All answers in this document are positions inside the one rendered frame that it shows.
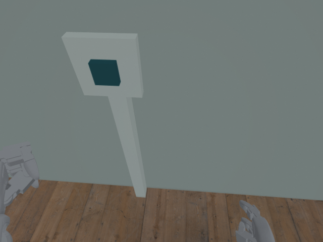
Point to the robot left forearm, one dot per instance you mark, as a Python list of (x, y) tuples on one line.
[(4, 235)]

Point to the right robot hand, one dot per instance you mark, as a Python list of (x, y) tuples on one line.
[(258, 230)]

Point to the left robot hand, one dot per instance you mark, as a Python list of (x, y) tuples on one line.
[(19, 161)]

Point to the panel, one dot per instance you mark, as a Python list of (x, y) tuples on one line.
[(123, 47)]

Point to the button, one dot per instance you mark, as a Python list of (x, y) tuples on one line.
[(105, 72)]

